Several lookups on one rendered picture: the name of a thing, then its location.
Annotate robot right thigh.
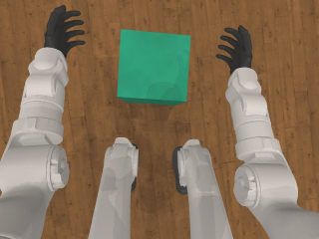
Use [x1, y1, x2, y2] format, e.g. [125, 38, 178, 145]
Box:
[177, 144, 233, 239]

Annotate right robot upper arm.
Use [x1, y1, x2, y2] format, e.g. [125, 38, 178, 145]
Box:
[233, 162, 319, 239]

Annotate right robot shin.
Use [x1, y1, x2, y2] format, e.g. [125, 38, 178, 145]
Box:
[178, 138, 211, 186]

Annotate carton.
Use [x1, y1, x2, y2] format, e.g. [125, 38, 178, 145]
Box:
[117, 29, 191, 106]

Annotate robot left forearm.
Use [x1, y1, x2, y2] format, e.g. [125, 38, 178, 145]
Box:
[0, 47, 69, 191]

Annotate left robot upper arm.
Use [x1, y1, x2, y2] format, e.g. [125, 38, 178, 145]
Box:
[0, 144, 70, 239]

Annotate robot right hand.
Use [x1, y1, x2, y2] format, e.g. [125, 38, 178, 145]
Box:
[215, 25, 253, 75]

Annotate robot left hand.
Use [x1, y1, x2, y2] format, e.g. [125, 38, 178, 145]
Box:
[44, 5, 86, 59]

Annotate robot right forearm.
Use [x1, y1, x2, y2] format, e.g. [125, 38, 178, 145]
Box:
[225, 67, 298, 198]

